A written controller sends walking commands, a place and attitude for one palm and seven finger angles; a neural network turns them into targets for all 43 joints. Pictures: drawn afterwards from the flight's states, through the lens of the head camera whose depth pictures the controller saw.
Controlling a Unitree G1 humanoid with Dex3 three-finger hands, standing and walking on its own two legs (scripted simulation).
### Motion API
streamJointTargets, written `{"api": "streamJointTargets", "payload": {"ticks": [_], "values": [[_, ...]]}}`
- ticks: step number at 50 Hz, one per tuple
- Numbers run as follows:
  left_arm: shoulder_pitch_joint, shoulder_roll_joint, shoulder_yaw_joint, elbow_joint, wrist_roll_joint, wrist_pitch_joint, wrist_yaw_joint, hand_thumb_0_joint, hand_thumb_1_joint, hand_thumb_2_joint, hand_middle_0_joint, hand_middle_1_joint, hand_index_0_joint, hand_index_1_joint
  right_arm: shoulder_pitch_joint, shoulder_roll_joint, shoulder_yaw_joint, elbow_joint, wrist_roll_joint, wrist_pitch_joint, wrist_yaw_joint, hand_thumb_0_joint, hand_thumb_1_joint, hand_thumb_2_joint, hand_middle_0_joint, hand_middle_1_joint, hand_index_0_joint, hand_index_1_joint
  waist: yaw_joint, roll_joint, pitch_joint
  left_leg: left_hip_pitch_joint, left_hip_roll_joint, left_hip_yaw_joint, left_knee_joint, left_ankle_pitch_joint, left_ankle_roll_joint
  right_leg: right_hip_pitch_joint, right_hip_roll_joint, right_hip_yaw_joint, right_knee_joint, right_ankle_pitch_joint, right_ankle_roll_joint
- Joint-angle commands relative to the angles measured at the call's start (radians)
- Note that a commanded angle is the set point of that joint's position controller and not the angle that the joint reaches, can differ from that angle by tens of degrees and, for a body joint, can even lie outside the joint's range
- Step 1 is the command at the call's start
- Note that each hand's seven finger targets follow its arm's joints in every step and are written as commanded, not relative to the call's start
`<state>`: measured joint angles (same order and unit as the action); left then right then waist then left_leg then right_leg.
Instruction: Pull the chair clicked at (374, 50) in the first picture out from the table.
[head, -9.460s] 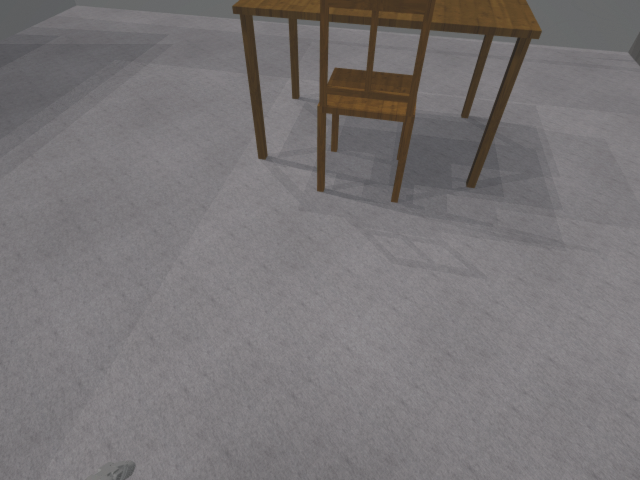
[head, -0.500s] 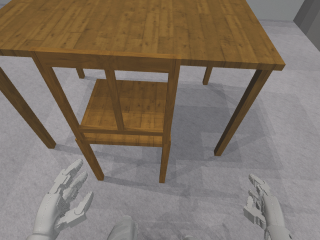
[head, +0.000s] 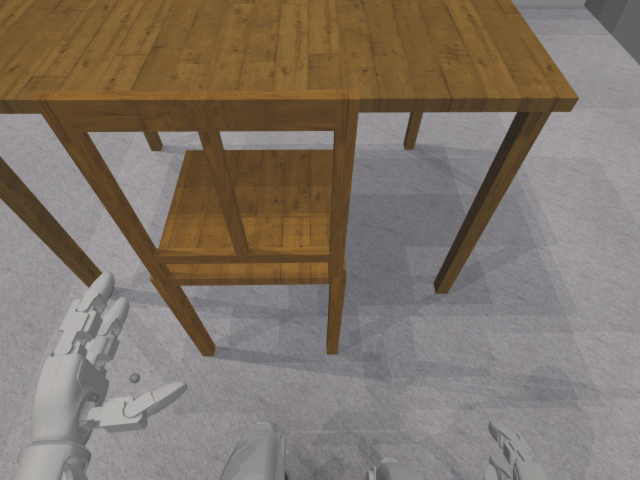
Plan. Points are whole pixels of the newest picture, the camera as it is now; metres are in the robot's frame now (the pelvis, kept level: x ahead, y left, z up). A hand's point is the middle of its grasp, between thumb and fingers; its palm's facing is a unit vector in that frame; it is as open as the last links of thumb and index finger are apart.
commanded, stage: raise the hand toward the chair's back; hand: left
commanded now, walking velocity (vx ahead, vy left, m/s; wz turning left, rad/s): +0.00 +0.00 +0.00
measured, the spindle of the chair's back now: (228, 200) +0.51 +0.18 +0.01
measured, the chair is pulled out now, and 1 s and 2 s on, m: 0.00 0.00 0.00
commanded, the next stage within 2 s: aim the fingers beside a spindle in 1.18 s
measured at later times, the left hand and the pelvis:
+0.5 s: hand (123, 381) +0.22 +0.23 +0.04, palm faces +0.03 -1.00 -0.05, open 16.8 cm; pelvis -0.01 +0.03 +0.00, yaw +1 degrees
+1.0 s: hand (126, 358) +0.24 +0.22 +0.06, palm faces +0.08 -0.99 -0.08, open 16.9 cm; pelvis +0.00 +0.01 +0.01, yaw +1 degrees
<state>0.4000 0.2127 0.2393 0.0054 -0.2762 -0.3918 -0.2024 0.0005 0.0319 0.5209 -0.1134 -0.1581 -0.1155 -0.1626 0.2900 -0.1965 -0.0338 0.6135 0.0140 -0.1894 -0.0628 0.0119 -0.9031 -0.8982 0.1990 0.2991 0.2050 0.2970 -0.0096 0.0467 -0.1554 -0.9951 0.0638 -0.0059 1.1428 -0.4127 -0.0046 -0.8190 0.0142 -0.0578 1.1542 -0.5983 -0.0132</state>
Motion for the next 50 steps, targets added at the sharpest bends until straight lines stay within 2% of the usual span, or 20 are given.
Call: {"api": "streamJointTargets", "payload": {"ticks": [1,2,4,7,8,9,13,17,20,21,24,27,29,31,32,33,38,42,48,50], "values": [[-0.057,0.078,-0.046,-0.101,0.016,-0.141,-0.053,0.000,-0.197,0.430,-0.090,-0.128,-0.090,-0.128,-0.106,-0.149,-0.044,-0.156,0.000,-0.076,0.001,0.000,-0.900,-0.900,0.200,0.300,0.200,0.300,-0.032,-0.029,-0.137,0.238,-0.034,-0.038,-0.098,0.103,0.039,-0.114,0.018,-0.003,-0.175,0.170,0.004],[-0.047,0.083,-0.046,-0.089,0.008,-0.131,-0.072,0.000,-0.220,0.420,-0.088,-0.124,-0.088,-0.124,-0.107,-0.157,-0.046,-0.162,0.005,-0.078,-0.002,0.000,-0.900,-0.900,0.200,0.300,0.200,0.300,-0.030,-0.044,-0.149,0.239,-0.034,-0.039,-0.101,0.088,0.042,-0.106,0.019,0.002,-0.184,0.153,0.004],[-0.054,0.126,-0.012,-0.138,-0.014,-0.111,-0.097,0.000,-0.267,0.400,-0.083,-0.117,-0.083,-0.117,-0.101,-0.172,-0.049,-0.179,0.013,-0.084,-0.011,0.000,-0.900,-0.900,0.200,0.300,0.200,0.300,-0.013,-0.021,-0.226,0.283,-0.035,-0.040,-0.123,0.088,0.042,-0.069,0.016,0.002,-0.194,0.152,0.001],[-0.060,0.193,0.067,-0.245,-0.023,-0.090,-0.066,0.000,-0.337,0.370,-0.076,-0.106,-0.076,-0.106,-0.108,-0.167,-0.049,-0.189,0.014,-0.084,-0.018,0.000,-0.900,-0.900,0.200,0.300,0.200,0.300,0.021,0.034,-0.306,0.359,-0.033,-0.049,-0.154,0.140,0.038,-0.022,0.021,-0.017,-0.183,0.195,-0.006],[-0.056,0.180,0.063,-0.299,-0.025,-0.093,-0.047,0.000,-0.360,0.360,-0.074,-0.102,-0.074,-0.102,-0.110,-0.160,-0.047,-0.199,0.012,-0.083,-0.016,0.000,-0.900,-0.900,0.200,0.300,0.200,0.300,0.025,0.055,-0.322,0.387,-0.032,-0.052,-0.162,0.164,0.037,-0.021,0.019,-0.026,-0.176,0.211,-0.007],[-0.042,0.179,0.071,-0.313,-0.020,-0.094,-0.021,0.000,-0.383,0.350,-0.072,-0.098,-0.072,-0.098,-0.115,-0.153,-0.047,-0.197,0.011,-0.079,-0.016,0.000,-0.900,-0.900,0.200,0.300,0.200,0.300,0.027,0.054,-0.315,0.401,-0.027,-0.056,-0.170,0.166,0.033,-0.026,0.021,-0.032,-0.173,0.209,-0.008],[-0.065,0.130,0.017,-0.278,0.014,-0.090,0.041,0.000,-0.477,0.310,-0.062,-0.084,-0.062,-0.084,-0.118,-0.146,-0.033,-0.196,0.002,-0.058,-0.003,0.000,-0.900,-0.900,0.200,0.300,0.200,0.300,-0.003,0.080,-0.204,0.387,-0.023,-0.082,-0.195,0.108,0.026,-0.077,0.023,-0.049,-0.174,0.176,-0.009],[-0.072,0.107,-0.037,-0.140,0.042,-0.036,0.001,0.000,-0.500,0.300,-0.060,-0.080,-0.060,-0.080,-0.110,-0.168,-0.023,-0.213,0.008,-0.030,0.002,0.000,-0.900,-0.900,0.200,0.300,0.200,0.300,-0.028,0.038,-0.120,0.332,-0.024,-0.089,-0.214,0.001,0.027,-0.096,0.030,-0.049,-0.197,0.131,-0.007],[-0.121,0.135,-0.034,-0.154,0.029,-0.002,-0.040,0.000,-0.500,0.300,-0.060,-0.080,-0.060,-0.080,-0.104,-0.180,-0.015,-0.243,0.015,-0.023,-0.003,0.000,-0.900,-0.900,0.200,0.300,0.200,0.300,-0.025,0.026,-0.138,0.344,-0.028,-0.093,-0.239,-0.039,0.028,-0.062,0.029,-0.047,-0.219,0.115,-0.006],[-0.135,0.148,-0.022,-0.178,0.022,0.001,-0.046,0.000,-0.500,0.300,-0.060,-0.080,-0.060,-0.080,-0.105,-0.182,-0.012,-0.248,0.016,-0.024,-0.005,0.000,-0.900,-0.900,0.200,0.300,0.200,0.300,-0.018,0.053,-0.159,0.365,-0.029,-0.093,-0.243,-0.035,0.027,-0.054,0.029,-0.044,-0.221,0.117,-0.008],[-0.167,0.191,0.035,-0.246,0.007,-0.014,-0.032,0.000,-0.500,0.300,-0.060,-0.080,-0.060,-0.080,-0.105,-0.173,-0.007,-0.252,0.011,-0.028,-0.009,0.000,-0.900,-0.900,0.200,0.300,0.200,0.300,-0.007,0.069,-0.207,0.403,-0.029,-0.096,-0.245,-0.001,0.026,-0.029,0.028,-0.045,-0.222,0.132,-0.010],[-0.173,0.205,0.067,-0.251,0.007,-0.046,0.003,0.000,-0.500,0.300,-0.060,-0.080,-0.060,-0.080,-0.108,-0.165,-0.003,-0.237,0.004,-0.034,-0.009,0.000,-0.900,-0.900,0.200,0.300,0.200,0.300,-0.001,0.076,-0.194,0.407,-0.027,-0.102,-0.247,0.008,0.022,-0.037,0.031,-0.047,-0.216,0.136,-0.012],[-0.177,0.183,0.048,-0.230,0.010,-0.062,0.011,0.000,-0.500,0.300,-0.060,-0.080,-0.060,-0.080,-0.105,-0.165,-0.001,-0.227,0.001,-0.038,-0.002,0.000,-0.900,-0.900,0.200,0.300,0.200,0.300,-0.011,0.099,-0.184,0.411,-0.026,-0.104,-0.244,0.011,0.019,-0.054,0.027,-0.048,-0.212,0.136,-0.012],[-0.176,0.174,0.036,-0.181,0.013,-0.060,0.004,0.000,-0.500,0.300,-0.060,-0.080,-0.060,-0.080,-0.104,-0.171,-0.002,-0.219,0.001,-0.038,0.001,0.000,-0.900,-0.900,0.200,0.300,0.200,0.300,-0.021,0.082,-0.165,0.388,-0.028,-0.100,-0.239,0.002,0.021,-0.059,0.025,-0.047,-0.217,0.135,-0.010],[-0.163,0.171,0.033,-0.135,0.019,-0.045,-0.006,0.000,-0.500,0.300,-0.060,-0.080,-0.060,-0.080,-0.100,-0.177,-0.004,-0.218,0.005,-0.034,0.001,0.000,-0.900,-0.900,0.200,0.300,0.200,0.300,-0.027,0.039,-0.146,0.367,-0.027,-0.098,-0.240,-0.014,0.024,-0.056,0.030,-0.047,-0.224,0.125,-0.007],[-0.171,0.159,0.018,-0.133,0.014,-0.040,-0.021,0.000,-0.500,0.300,-0.060,-0.080,-0.060,-0.080,-0.099,-0.181,-0.006,-0.219,0.009,-0.034,0.000,0.000,-0.900,-0.900,0.200,0.300,0.200,0.300,-0.028,0.047,-0.153,0.366,-0.030,-0.089,-0.237,-0.009,0.025,-0.050,0.027,-0.044,-0.229,0.128,-0.006],[-0.149,0.178,0.035,-0.123,-0.012,0.004,-0.062,0.000,-0.500,0.300,-0.060,-0.080,-0.060,-0.080,-0.096,-0.188,-0.011,-0.231,0.021,-0.034,-0.007,0.000,-0.900,-0.900,0.200,0.300,0.200,0.300,-0.012,0.019,-0.181,0.366,-0.039,-0.067,-0.244,0.023,0.031,0.013,0.025,-0.034,-0.264,0.137,-0.004],[-0.166,0.218,0.082,-0.178,-0.012,-0.034,-0.023,0.000,-0.500,0.300,-0.060,-0.080,-0.060,-0.080,-0.098,-0.178,-0.015,-0.216,0.013,-0.043,-0.010,0.000,-0.900,-0.900,0.200,0.300,0.200,0.300,-0.004,0.026,-0.192,0.376,-0.038,-0.058,-0.229,0.072,0.032,0.015,0.025,-0.029,-0.258,0.160,-0.005],[-0.173,0.176,0.050,-0.112,0.004,-0.085,0.001,0.000,-0.500,0.300,-0.060,-0.080,-0.060,-0.080,-0.097,-0.176,-0.017,-0.202,0.009,-0.047,0.002,0.000,-0.900,-0.900,0.200,0.300,0.200,0.300,-0.021,0.033,-0.141,0.338,-0.039,-0.048,-0.207,0.048,0.031,-0.027,0.021,-0.020,-0.251,0.139,-0.004],[-0.175,0.177,0.035,-0.113,0.008,-0.080,-0.016,0.000,-0.500,0.300,-0.060,-0.080,-0.060,-0.080,-0.093,-0.180,-0.018,-0.204,0.011,-0.047,0.003,0.000,-0.900,-0.900,0.200,0.300,0.200,0.300,-0.023,0.044,-0.164,0.350,-0.039,-0.041,-0.201,0.064,0.033,-0.015,0.018,-0.015,-0.253,0.157,-0.003]]}}
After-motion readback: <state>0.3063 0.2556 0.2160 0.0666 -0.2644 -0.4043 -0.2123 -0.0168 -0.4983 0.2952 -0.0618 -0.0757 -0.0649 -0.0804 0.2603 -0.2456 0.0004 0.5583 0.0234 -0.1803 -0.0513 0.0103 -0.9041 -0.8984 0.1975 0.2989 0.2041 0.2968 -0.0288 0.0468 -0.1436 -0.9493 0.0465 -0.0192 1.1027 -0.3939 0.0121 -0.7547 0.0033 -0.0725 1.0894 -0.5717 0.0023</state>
